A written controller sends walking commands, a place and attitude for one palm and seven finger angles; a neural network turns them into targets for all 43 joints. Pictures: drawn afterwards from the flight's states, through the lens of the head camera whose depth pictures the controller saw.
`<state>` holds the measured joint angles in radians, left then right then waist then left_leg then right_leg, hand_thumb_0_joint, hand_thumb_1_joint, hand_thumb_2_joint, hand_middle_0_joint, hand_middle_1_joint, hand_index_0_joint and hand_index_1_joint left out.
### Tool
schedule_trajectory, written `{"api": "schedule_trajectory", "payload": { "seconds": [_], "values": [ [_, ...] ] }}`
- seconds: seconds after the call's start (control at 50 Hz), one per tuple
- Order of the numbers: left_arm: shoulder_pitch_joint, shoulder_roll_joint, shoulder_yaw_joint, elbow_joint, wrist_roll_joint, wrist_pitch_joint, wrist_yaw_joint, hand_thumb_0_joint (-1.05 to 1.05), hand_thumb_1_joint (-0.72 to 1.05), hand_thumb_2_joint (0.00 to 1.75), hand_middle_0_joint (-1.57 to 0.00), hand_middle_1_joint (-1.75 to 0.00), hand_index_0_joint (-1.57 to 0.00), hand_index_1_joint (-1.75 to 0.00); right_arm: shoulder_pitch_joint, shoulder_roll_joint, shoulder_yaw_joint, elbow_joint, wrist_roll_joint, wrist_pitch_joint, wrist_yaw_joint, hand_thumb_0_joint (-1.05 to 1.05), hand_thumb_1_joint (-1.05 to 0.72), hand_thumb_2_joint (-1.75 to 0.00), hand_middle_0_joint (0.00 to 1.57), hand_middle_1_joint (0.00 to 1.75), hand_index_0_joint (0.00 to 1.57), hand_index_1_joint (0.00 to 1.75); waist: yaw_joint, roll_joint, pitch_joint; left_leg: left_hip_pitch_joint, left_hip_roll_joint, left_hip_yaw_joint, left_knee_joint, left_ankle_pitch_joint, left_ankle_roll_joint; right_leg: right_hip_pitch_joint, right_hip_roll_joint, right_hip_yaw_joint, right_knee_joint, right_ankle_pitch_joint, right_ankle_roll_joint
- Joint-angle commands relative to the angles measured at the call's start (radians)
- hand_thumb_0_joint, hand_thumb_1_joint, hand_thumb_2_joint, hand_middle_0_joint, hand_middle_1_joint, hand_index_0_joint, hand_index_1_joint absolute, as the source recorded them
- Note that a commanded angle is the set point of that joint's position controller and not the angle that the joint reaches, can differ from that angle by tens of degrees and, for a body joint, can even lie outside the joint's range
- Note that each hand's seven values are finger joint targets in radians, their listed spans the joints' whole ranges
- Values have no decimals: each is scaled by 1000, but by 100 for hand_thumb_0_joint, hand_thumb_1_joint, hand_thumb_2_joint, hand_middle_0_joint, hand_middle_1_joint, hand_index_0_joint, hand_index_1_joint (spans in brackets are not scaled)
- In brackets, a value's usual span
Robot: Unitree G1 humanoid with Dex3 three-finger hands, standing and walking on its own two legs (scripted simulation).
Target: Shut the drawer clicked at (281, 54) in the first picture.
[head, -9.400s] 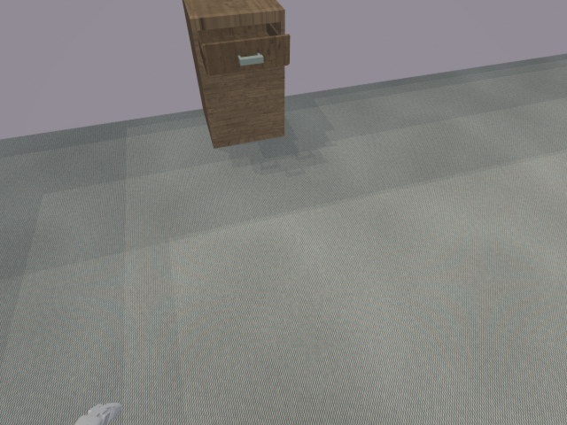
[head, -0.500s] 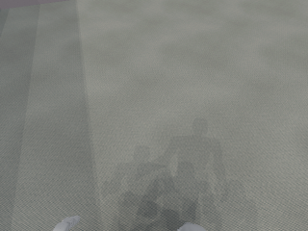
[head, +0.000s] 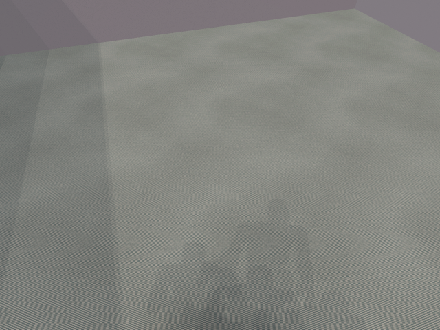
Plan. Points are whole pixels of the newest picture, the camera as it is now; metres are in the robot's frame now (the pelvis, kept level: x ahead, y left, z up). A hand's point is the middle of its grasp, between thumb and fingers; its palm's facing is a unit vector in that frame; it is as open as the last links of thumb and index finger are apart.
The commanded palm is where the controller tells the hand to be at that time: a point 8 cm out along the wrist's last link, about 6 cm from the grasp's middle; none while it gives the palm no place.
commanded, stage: turn to face it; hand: left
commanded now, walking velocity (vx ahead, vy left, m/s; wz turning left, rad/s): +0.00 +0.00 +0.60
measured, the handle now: out of the picture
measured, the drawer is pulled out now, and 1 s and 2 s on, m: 0.16 0.16 0.16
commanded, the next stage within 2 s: none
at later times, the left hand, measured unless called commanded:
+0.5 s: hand out of the picture +0.03 +0.23 -0.16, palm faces +0.28 -0.92 -0.27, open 7.4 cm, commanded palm none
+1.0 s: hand out of the picture -0.10 +0.12 -0.15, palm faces +0.57 -0.77 -0.28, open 7.4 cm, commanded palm none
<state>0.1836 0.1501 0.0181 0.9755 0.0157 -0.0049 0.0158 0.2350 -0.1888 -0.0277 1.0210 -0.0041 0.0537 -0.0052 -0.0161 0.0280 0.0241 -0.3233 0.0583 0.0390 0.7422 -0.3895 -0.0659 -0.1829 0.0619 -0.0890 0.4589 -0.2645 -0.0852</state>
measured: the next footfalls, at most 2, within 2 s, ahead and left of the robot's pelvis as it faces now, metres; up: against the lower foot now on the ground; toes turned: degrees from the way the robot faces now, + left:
left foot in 0.08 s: +0.02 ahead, +0.11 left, +0.00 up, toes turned +9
right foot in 0.60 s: +0.04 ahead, -0.13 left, +0.00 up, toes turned +20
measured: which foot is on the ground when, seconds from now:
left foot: up 0.00-0.06, down 0.08-0.60, up 0.62-1.00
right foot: down 0.00-0.10, up 0.12-0.58, down 0.60-1.00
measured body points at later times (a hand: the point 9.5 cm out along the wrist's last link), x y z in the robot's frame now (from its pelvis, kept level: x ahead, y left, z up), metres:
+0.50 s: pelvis -0.02 +0.00 +0.01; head +0.03 +0.01 +0.45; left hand +0.02 +0.28 -0.14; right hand +0.09 -0.24 -0.14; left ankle -0.02 +0.11 -0.74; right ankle +0.00 -0.16 -0.69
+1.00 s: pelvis -0.02 -0.06 +0.00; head +0.04 -0.05 +0.45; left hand -0.12 +0.17 -0.13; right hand +0.21 -0.23 -0.15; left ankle -0.13 +0.05 -0.67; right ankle +0.00 -0.15 -0.74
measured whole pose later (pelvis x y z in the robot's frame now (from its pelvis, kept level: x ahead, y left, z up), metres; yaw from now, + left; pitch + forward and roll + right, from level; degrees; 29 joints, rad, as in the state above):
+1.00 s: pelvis -0.02 -0.06 +0.00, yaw +36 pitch +0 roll +2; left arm 0.26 0.18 0.02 0.91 0.02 0.01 0.02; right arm 0.14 -0.28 -0.08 0.95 -0.01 0.10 0.03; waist 0.00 0.02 0.11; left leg -0.45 0.05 0.03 1.02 -0.41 -0.10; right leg -0.18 -0.11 -0.25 0.50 -0.33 -0.03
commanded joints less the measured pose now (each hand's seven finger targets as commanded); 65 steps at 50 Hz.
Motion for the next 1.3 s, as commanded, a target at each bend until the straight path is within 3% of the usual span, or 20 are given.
{"api": "schedule_trajectory", "payload": {
  "seconds": [0.0, 0.04, 0.08, 0.1, 0.22, 0.4, 0.54, 0.56, 0.58, 0.6, 0.64, 0.7, 0.98, 1.08, 1.1, 1.12, 1.14, 1.16, 1.22, 1.28],
  "values": [
    [49, 200, 60, -26, 0, -6, 27, 0, 90, 90, -20, -30, -20, -30, 6, -69, -22, -55, -4, -25, -7, 0, -90, -90, 20, 30, 20, 30, 21, -119, 16, 19, 20, 12, -117, 47, 18, 23, -365, 200, -90, 432, -72],
    [51, 194, 63, -27, -8, 2, 24, 0, 90, 90, -20, -30, -20, -30, 45, -85, -27, -45, -7, -27, -4, 0, -90, -90, 20, 30, 20, 30, 6, -36, -16, 122, 37, -13, -258, 217, 39, -17, -335, 140, 1, 358, -12],
    [67, 124, 54, -54, -13, 13, 19, 0, 90, 90, -20, -30, -20, -30, 84, -190, -47, -60, -15, -34, -4, 0, -90, -90, 20, 30, 20, 30, 3, 267, -36, 208, 295, -344, -375, 654, 190, -199, -148, -30, 259, -74, 113],
    [14, 126, 53, -77, -8, 18, 22, 0, 90, 90, -20, -30, -20, -30, 107, -194, -53, -55, -20, -31, -12, 0, -90, -90, 20, 30, 20, 30, -26, 264, -13, 192, 357, -427, -441, 728, 278, -278, -106, 8, 460, -343, 131],
    [-10, 134, 72, -63, 2, 28, 5, 0, 90, 90, -20, -30, -20, -30, 42, -186, -59, -93, -16, -49, -23, 0, -90, -90, 20, 30, 20, 30, 2, 37, -87, 251, 191, -274, -414, 588, 227, -371, -125, 99, 646, -134, 157],
    [-95, 144, 67, -117, -6, 33, 10, 0, 90, 90, -20, -30, -20, -30, 67, -223, -87, -106, -20, -36, -12, 0, -90, -90, 20, 30, 20, 30, -38, 135, -97, 248, 158, -390, -385, 574, 245, -319, -99, 102, 439, -191, 184],
    [47, 180, 74, -110, -15, 21, 16, 0, 90, 90, -20, -30, -20, -30, -53, -236, -103, -167, -14, -18, 0, 0, -90, -90, 20, 30, 20, 30, 40, 137, -111, -26, 59, -434, -314, 344, 168, 73, -65, 79, -22, 7, 150],
    [85, 237, 87, -109, -5, 12, 22, 0, 90, 90, -20, -30, -20, -30, -47, -191, -98, -178, -7, -16, 6, 0, -90, -90, 20, 30, 20, 30, 57, 3, -125, -169, -8, -368, -206, 166, 109, 220, -186, 181, -153, -6, 118],
    [78, 348, 104, -125, 14, 2, 30, 0, 90, 90, -20, -30, -20, -30, -31, -117, -86, -202, -2, -16, 8, 0, -90, -90, 20, 30, 20, 30, 63, -322, -103, -359, -151, -137, 74, -131, 17, 274, -493, 504, -253, -38, 15],
    [46, 343, 91, -144, 3, 11, 31, 0, 90, 90, -20, -30, -20, -30, -68, -176, -97, -210, -19, -14, 7, 0, -90, -90, 20, 30, 20, 30, 58, -260, -52, -309, -100, -136, 266, -200, 20, 54, -577, 504, -250, 9, -41],
    [-85, 254, 74, -174, 0, 5, 27, 0, 90, 90, -20, -30, -20, -30, -31, -167, -98, -165, -25, 5, 18, 0, -90, -90, 20, 30, 20, 30, -13, -232, 29, -287, -62, -135, 427, -67, 17, -60, -433, 322, -239, 1, -6],
    [-71, 199, 52, -177, -3, -8, 17, 0, 90, 90, -20, -30, -20, -30, 5, -155, -91, -135, -20, 8, 33, 0, -90, -90, 20, 30, 20, 30, -28, -200, 35, -284, -43, -71, 498, 54, -13, 1, -339, 118, -152, 304, 21],
    [140, 261, 70, -108, 14, 2, 22, 0, 90, 90, -20, -30, -20, -30, -204, -130, -49, -190, -7, 2, 33, 0, -90, -90, 20, 30, 20, 30, 71, -227, -37, -183, -3, 35, 127, -57, -10, 196, -442, 21, -54, 573, -44],
    [115, 286, 82, -95, 6, 10, 13, 0, 90, 90, -20, -30, -20, -30, -120, -147, -48, -186, -7, -18, 30, 0, -90, -90, 20, 30, 20, 30, 26, -208, -104, 73, -34, 93, -224, 112, 32, 132, -427, -83, 113, 553, 23],
    [110, 277, 82, -103, -1, 12, 10, 0, 90, 90, -20, -30, -20, -30, -38, -195, -63, -166, -12, -28, 29, 0, -90, -90, 20, 30, 20, 30, -24, -106, -156, 258, 3, 38, -336, 310, 61, 20, -398, -117, 284, 463, 73],
    [90, 219, 73, -144, -11, 14, 1, 0, 90, 90, -20, -30, -20, -30, 36, -319, -94, -157, -17, -39, 21, 0, -90, -90, 20, 30, 20, 30, -69, 200, -197, 472, 271, -313, -348, 708, 189, -302, -246, -140, 520, -126, 161],
    [25, 193, 55, -179, -4, 25, 6, 0, 90, 90, -20, -30, -20, -30, 94, -371, -104, -134, -2, -30, 14, 0, -90, -90, 20, 30, 20, 30, -86, 248, -199, 463, 396, -412, -339, 1028, 299, -418, -193, -33, 662, -433, 180],
    [11, 214, 59, -180, 2, 37, 9, 0, 90, 90, -20, -30, -20, -30, 76, -342, -96, -127, -4, -28, 10, 0, -90, -90, 20, 30, 20, 30, -69, 146, -169, 411, 386, -322, -330, 933, 314, -420, -219, 30, 712, -390, 168],
    [1, 209, 68, -137, 2, 40, 4, 0, 90, 90, -20, -30, -20, -30, -72, -262, -73, -170, -11, -37, -7, 0, -90, -90, 20, 30, 20, 30, -13, 127, -58, 261, 225, -231, -353, 808, 238, -408, -208, 75, 743, -203, 186],
    [33, 208, 70, -124, 2, 40, -2, 0, 90, 90, -20, -30, -20, -30, -82, -247, -68, -176, -8, -45, -5, 0, -90, -90, 20, 30, 20, 30, 12, 93, -59, 229, 161, -196, -371, 768, 205, -362, -182, 69, 715, -123, 194]
  ]
}}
